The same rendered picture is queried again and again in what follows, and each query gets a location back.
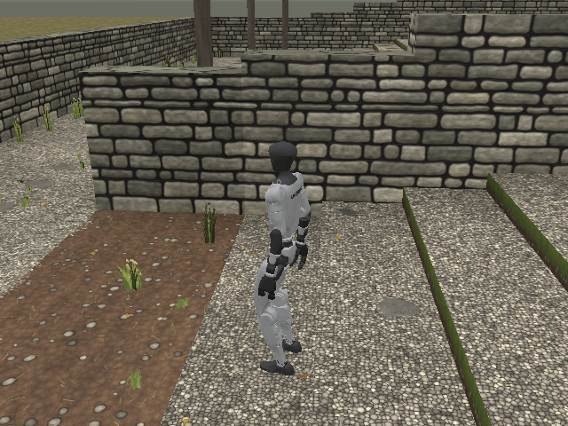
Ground robot left shin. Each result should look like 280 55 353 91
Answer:
257 313 286 367

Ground right robot forearm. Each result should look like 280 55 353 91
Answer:
296 212 311 245

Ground robot left upper arm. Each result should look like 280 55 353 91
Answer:
264 185 287 239

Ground robot right upper arm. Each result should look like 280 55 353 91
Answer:
292 172 311 217

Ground robot right hand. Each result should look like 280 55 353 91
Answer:
289 243 308 270

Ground robot left hand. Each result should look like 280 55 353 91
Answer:
258 275 276 300

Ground left robot forearm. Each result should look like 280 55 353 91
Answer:
264 229 284 278

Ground right robot thigh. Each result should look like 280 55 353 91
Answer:
272 247 299 307

